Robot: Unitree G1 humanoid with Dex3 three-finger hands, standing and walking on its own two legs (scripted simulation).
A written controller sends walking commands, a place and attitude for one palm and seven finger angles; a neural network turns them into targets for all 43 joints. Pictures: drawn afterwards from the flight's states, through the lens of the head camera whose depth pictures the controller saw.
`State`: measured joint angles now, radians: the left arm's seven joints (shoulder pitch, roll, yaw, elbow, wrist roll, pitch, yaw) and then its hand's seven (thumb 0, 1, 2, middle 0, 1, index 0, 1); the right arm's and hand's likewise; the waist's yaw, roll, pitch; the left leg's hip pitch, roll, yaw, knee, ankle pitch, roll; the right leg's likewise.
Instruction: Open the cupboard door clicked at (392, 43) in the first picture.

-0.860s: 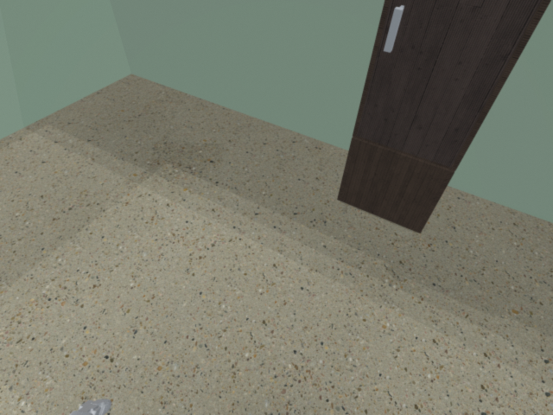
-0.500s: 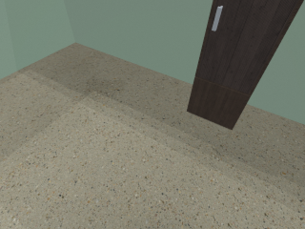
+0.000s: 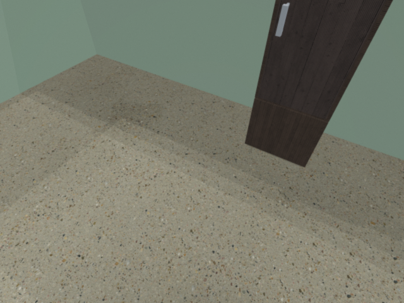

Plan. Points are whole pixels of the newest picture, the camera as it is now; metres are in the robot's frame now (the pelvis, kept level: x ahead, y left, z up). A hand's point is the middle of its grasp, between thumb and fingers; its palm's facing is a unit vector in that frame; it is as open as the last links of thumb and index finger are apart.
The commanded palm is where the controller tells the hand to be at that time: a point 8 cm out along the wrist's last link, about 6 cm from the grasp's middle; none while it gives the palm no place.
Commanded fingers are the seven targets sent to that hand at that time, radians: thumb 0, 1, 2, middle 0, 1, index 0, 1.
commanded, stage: look at it before walking up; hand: left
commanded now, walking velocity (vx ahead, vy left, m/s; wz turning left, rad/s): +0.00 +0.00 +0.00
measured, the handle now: (283, 19) +1.23 -0.30 +0.09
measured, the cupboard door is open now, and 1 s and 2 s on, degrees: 0 0 0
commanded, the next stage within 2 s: walk to a spot facing it in 0.58 s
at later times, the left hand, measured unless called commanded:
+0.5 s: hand out of the picture +0.09 +0.24 -0.16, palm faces -0.04 -0.94 -0.33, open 7.4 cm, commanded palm none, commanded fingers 0.00 0.90 0.90 -0.20 -0.30 -0.20 -0.30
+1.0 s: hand out of the picture +0.07 +0.19 -0.19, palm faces -0.07 -0.98 -0.21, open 7.4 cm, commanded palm none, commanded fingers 0.00 0.90 0.90 -0.20 -0.30 -0.20 -0.30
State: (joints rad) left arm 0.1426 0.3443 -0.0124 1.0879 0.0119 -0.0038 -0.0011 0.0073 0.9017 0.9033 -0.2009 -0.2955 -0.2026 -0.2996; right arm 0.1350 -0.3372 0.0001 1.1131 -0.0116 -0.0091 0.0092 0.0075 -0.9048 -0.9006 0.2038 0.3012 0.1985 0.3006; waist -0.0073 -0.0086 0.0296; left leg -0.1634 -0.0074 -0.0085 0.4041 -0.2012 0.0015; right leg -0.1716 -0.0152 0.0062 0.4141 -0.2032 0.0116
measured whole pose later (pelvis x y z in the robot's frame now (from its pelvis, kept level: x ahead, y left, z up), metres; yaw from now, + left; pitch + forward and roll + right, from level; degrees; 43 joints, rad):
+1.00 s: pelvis +0.07 -0.01 -0.02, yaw -5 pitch +0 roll +1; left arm 0.34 0.23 0.01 1.10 0.02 0.01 -0.02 0.01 0.90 0.90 -0.20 -0.30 -0.20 -0.30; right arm 0.28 -0.22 0.00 1.10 -0.02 -0.02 0.01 0.00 -0.91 -0.90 0.20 0.30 0.20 0.30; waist 0.01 -0.02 -0.02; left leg -0.14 0.03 0.06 0.55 -0.41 -0.01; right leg -0.21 0.02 0.06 0.62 -0.39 -0.02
